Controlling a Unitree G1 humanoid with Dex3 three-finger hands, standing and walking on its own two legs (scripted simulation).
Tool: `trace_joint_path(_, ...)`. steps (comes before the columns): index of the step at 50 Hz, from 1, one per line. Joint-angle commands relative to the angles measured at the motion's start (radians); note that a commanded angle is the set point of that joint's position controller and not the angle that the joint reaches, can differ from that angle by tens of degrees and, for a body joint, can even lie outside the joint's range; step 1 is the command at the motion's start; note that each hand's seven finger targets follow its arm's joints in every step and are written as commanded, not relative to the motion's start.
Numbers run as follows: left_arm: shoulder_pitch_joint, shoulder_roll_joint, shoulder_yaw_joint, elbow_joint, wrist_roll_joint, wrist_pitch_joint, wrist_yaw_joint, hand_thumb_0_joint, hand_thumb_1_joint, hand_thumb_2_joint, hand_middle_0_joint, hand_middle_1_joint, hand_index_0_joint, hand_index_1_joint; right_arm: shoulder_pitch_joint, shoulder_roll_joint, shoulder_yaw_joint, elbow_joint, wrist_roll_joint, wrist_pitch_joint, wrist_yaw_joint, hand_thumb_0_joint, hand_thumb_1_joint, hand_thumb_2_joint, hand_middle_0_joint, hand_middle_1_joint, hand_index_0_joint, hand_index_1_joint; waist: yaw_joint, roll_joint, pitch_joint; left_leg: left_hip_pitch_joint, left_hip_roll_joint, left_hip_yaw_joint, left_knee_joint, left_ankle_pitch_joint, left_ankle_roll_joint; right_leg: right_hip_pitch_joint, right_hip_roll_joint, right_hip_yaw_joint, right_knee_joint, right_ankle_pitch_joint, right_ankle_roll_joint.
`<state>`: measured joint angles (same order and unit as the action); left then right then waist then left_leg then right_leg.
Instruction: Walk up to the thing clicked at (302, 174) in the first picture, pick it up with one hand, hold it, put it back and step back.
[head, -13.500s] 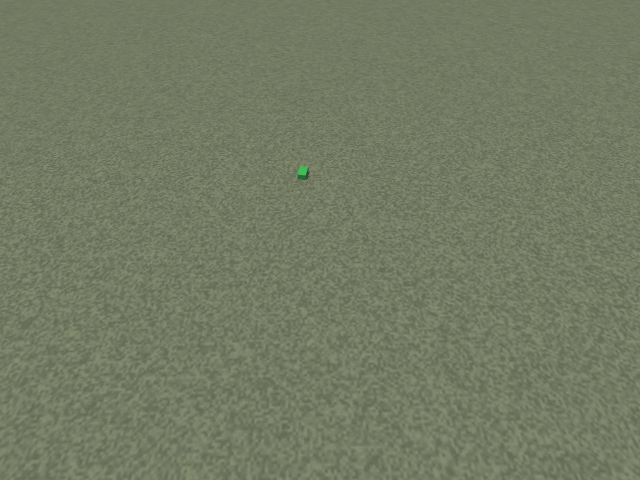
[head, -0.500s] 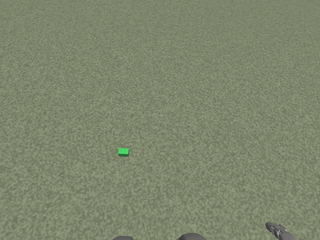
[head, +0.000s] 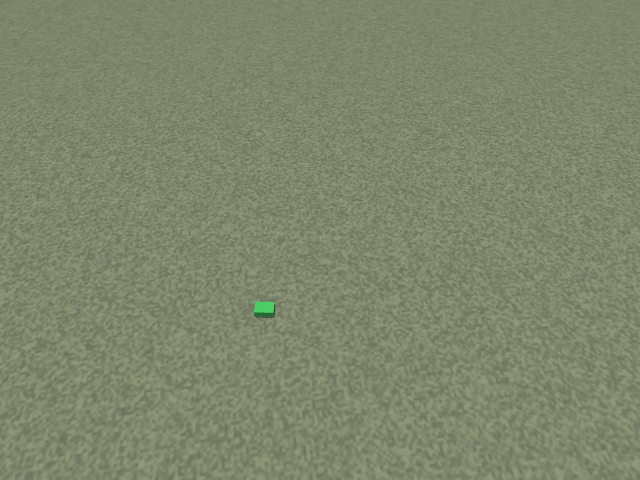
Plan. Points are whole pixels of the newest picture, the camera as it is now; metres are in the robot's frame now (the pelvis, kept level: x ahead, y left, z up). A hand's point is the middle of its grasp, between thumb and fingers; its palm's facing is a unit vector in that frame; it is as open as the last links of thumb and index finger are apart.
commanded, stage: walk up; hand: left
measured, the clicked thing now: (264, 309) +0.75 +0.22 -0.75
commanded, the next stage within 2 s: stand in 0.74 s
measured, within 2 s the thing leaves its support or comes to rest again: neither
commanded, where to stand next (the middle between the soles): +0.36 +0.02 m, yaw +0 degrees
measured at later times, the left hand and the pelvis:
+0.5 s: hand out of the picture +0.10 +0.26 -0.14, palm faces +0.05 -0.93 -0.36, open 7.4 cm; pelvis +0.02 +0.00 +0.01, yaw +1 degrees
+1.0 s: hand out of the picture +0.10 +0.25 -0.14, palm faces +0.00 -0.94 -0.34, open 7.4 cm; pelvis +0.03 +0.00 +0.02, yaw +1 degrees
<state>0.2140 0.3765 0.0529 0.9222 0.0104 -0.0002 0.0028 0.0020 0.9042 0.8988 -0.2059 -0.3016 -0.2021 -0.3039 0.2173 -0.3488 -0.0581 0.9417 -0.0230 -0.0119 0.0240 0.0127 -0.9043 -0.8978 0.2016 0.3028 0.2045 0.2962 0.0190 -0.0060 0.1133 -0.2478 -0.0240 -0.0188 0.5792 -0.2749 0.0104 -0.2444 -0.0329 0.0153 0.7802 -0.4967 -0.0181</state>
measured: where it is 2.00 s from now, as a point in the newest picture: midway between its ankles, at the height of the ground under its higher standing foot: outside the picture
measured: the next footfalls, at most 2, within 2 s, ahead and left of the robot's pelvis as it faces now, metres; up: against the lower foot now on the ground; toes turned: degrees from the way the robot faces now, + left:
left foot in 1.98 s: +0.15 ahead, +0.15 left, +0.00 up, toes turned +5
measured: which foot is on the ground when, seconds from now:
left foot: down 0.00-1.00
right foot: down 0.00-1.00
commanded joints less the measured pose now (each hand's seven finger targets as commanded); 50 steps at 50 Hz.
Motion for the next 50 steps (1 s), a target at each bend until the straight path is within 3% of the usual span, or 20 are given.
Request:
trace_joint_path(1,-0.019,0.186,0.05,-0.076,-0.012,-0.026,0.011,0.0,0.9,0.9,-0.2,-0.3,-0.2,-0.3,-0.009,-0.272,-0.062,-0.086,-0.005,-0.031,-0.027,0.0,-0.9,-0.9,0.2,0.3,0.2,0.3,-0.013,0.126,-0.06,0.063,0.284,-0.352,-0.269,-0.018,0.22,-0.163,-0.005,0.051,0.104,-0.096,-0.02)
trace_joint_path(5,0.044,0.163,0.05,-0.013,-0.003,-0.045,0.004,0.0,0.9,0.9,-0.2,-0.3,-0.2,-0.3,-0.082,-0.253,-0.048,-0.094,-0.004,-0.016,-0.02,0.0,-0.9,-0.9,0.2,0.3,0.2,0.3,0.012,0.176,-0.092,-0.045,0.197,-0.196,-0.187,0.041,0.138,0.07,0.035,-0.056,-0.251,0.14,0.003)
trace_joint_path(6,0.054,0.161,0.053,0.005,0.002,-0.05,0.01,0.0,0.9,0.9,-0.2,-0.3,-0.2,-0.3,-0.098,-0.23,-0.037,-0.095,0.005,-0.007,-0.018,0.0,-0.9,-0.9,0.2,0.3,0.2,0.3,0.027,0.151,-0.095,-0.105,0.173,-0.167,-0.139,0.024,0.106,0.157,0.054,-0.062,-0.33,0.223,0.003)
trace_joint_path(7,0.062,0.182,0.059,0.01,0.011,-0.057,0.017,0.0,0.9,0.9,-0.2,-0.3,-0.2,-0.3,-0.103,-0.195,-0.023,-0.094,0.016,-0.002,-0.019,0.0,-0.9,-0.9,0.2,0.3,0.2,0.3,0.042,0.101,-0.11,-0.163,0.152,-0.141,-0.078,0.021,0.07,0.242,0.025,-0.005,-0.377,0.274,-0.008)
trace_joint_path(8,0.068,0.24,0.071,0.008,0.022,-0.068,0.025,0.0,0.9,0.9,-0.2,-0.3,-0.2,-0.3,-0.111,-0.152,-0.009,-0.105,0.024,-0.001,-0.019,0.0,-0.9,-0.9,0.2,0.3,0.2,0.3,0.045,-0.034,-0.111,-0.242,0.068,-0.1,0.052,-0.029,0.02,0.245,-0.123,0.235,-0.461,0.203,-0.052)
trace_joint_path(9,0.016,0.311,0.076,-0.002,0.021,-0.07,0.022,0.0,0.9,0.9,-0.2,-0.3,-0.2,-0.3,-0.089,-0.149,-0.015,-0.09,0.024,0.008,-0.025,0.0,-0.9,-0.9,0.2,0.3,0.2,0.3,0.03,-0.127,-0.092,-0.187,-0.013,-0.085,0.175,-0.247,0.002,0.083,-0.308,0.441,-0.547,0.066,-0.16)
trace_joint_path(10,-0.073,0.31,0.076,-0.034,0.025,-0.072,0.019,0.0,0.9,0.9,-0.2,-0.3,-0.2,-0.3,-0.06,-0.193,-0.029,-0.061,0.016,0.012,-0.029,0.0,-0.9,-0.9,0.2,0.3,0.2,0.3,0.003,-0.094,-0.04,-0.139,0.029,-0.11,0.262,-0.289,-0.012,-0.013,-0.365,0.472,-0.53,0.082,-0.23)
trace_joint_path(11,-0.094,0.276,0.071,-0.043,0.019,-0.076,0.02,0.0,0.9,0.9,-0.2,-0.3,-0.2,-0.3,-0.039,-0.202,-0.028,-0.049,0.019,0.008,-0.027,0.0,-0.9,-0.9,0.2,0.3,0.2,0.3,-0.005,-0.062,-0.024,-0.136,0.038,-0.126,0.261,-0.266,-0.012,0.0,-0.338,0.404,-0.494,0.218,-0.231)
trace_joint_path(15,-0.135,0.245,0.054,-0.026,0.011,-0.07,0.015,0.0,0.9,0.9,-0.2,-0.3,-0.2,-0.3,0.01,-0.177,-0.023,-0.006,0.012,-0.015,-0.022,0.0,-0.9,-0.9,0.2,0.3,0.2,0.3,-0.041,-0.133,-0.091,0.015,0.043,-0.021,-0.047,-0.087,0.0,0.031,-0.209,0.154,-0.361,0.501,-0.123)
trace_joint_path(16,-0.138,0.236,0.05,-0.021,0.005,-0.061,0.013,0.0,0.9,0.9,-0.2,-0.3,-0.2,-0.3,0.015,-0.178,-0.026,0.004,0.003,-0.019,-0.021,0.0,-0.9,-0.9,0.2,0.3,0.2,0.3,-0.046,-0.122,-0.104,0.074,0.033,-0.024,-0.157,0.054,0.005,0.02,-0.17,0.109,-0.316,0.528,-0.085)
trace_joint_path(17,-0.139,0.208,0.041,-0.023,-0.001,-0.056,0.011,0.0,0.9,0.9,-0.2,-0.3,-0.2,-0.3,0.013,-0.193,-0.036,0.007,-0.005,-0.022,-0.024,0.0,-0.9,-0.9,0.2,0.3,0.2,0.3,-0.042,-0.08,-0.127,0.127,0.077,-0.087,-0.186,0.203,0.021,0.004,-0.134,0.076,-0.261,0.523,-0.045)
trace_joint_path(18,-0.114,0.177,0.032,-0.025,-0.01,-0.05,0.008,0.0,0.9,0.9,-0.2,-0.3,-0.2,-0.3,-0.02,-0.229,-0.041,-0.004,-0.011,-0.026,-0.026,0.0,-0.9,-0.9,0.2,0.3,0.2,0.3,-0.016,0.013,-0.139,0.13,0.182,-0.213,-0.221,0.279,0.055,-0.022,-0.067,0.027,-0.218,0.417,-0.006)
trace_joint_path(19,-0.092,0.168,0.032,0.001,-0.022,-0.045,0.008,0.0,0.9,0.9,-0.2,-0.3,-0.2,-0.3,-0.106,-0.255,-0.038,-0.018,0.003,-0.028,-0.022,0.0,-0.9,-0.9,0.2,0.3,0.2,0.3,0.023,0.06,-0.12,0.023,0.232,-0.267,-0.227,0.179,0.113,0.029,-0.001,-0.012,-0.23,0.174,0.011)
trace_joint_path(20,-0.097,0.18,0.034,0.017,-0.013,-0.044,0.01,0.0,0.9,0.9,-0.2,-0.3,-0.2,-0.3,-0.132,-0.256,-0.034,-0.017,0.004,-0.027,-0.019,0.0,-0.9,-0.9,0.2,0.3,0.2,0.3,0.021,0.064,-0.105,-0.033,0.239,-0.256,-0.221,0.138,0.123,0.096,-0.006,-0.009,-0.27,0.131,0.006)
trace_joint_path(22,-0.115,0.188,0.034,0.03,-0.008,-0.053,0.008,0.0,0.9,0.9,-0.2,-0.3,-0.2,-0.3,-0.138,-0.219,-0.015,-0.002,0.006,-0.023,-0.018,0.0,-0.9,-0.9,0.2,0.3,0.2,0.3,0.015,0.052,-0.119,-0.031,0.16,-0.168,-0.197,0.166,0.057,0.147,-0.045,0.029,-0.332,0.269,-0.012)
trace_joint_path(24,-0.103,0.206,0.033,0.049,-0.011,-0.058,0.008,0.0,0.9,0.9,-0.2,-0.3,-0.2,-0.3,-0.134,-0.217,-0.01,0.016,0.011,-0.022,-0.023,0.0,-0.9,-0.9,0.2,0.3,0.2,0.3,0.008,0.08,-0.133,-0.005,0.132,-0.128,-0.176,0.226,0.032,0.171,-0.076,0.048,-0.349,0.402,-0.022)
trace_joint_path(35,-0.156,0.203,0.021,0.105,-0.009,-0.051,0.01,0.0,0.9,0.9,-0.2,-0.3,-0.2,-0.3,-0.186,-0.193,-0.004,0.066,0.015,-0.011,-0.023,0.0,-0.9,-0.9,0.2,0.3,0.2,0.3,-0.004,0.022,-0.134,0.075,0.122,-0.102,-0.198,0.242,0.022,0.152,-0.096,0.04,-0.425,0.437,-0.014)
trace_joint_path(37,-0.162,0.183,0.0,0.129,-0.006,-0.043,0.007,0.0,0.9,0.9,-0.2,-0.3,-0.2,-0.3,-0.173,-0.199,0.004,0.083,0.017,-0.018,-0.023,0.0,-0.9,-0.9,0.2,0.3,0.2,0.3,-0.022,0.009,-0.12,0.104,0.144,-0.119,-0.256,0.237,0.021,0.123,-0.091,0.042,-0.447,0.409,-0.002)
trace_joint_path(41,-0.162,0.187,-0.003,0.141,-0.004,-0.042,0.005,0.0,0.9,0.9,-0.2,-0.3,-0.2,-0.3,-0.189,-0.211,0.003,0.1,0.016,-0.026,-0.025,0.0,-0.9,-0.9,0.2,0.3,0.2,0.3,-0.016,0.019,-0.149,0.155,0.15,-0.108,-0.253,0.326,0.018,0.149,-0.096,0.039,-0.468,0.466,0.008)
trace_joint_path(50,-0.172,0.19,-0.014,0.162,-0.003,-0.046,0.005,0.0,0.9,0.9,-0.2,-0.3,-0.2,-0.3,-0.202,-0.213,0.01,0.122,0.021,-0.024,-0.026,0.0,-0.9,-0.9,0.2,0.3,0.2,0.3,-0.017,0.023,-0.175,0.157,0.15,-0.087,-0.274,0.332,0.007,0.192,-0.107,0.039,-0.494,0.497,0.008)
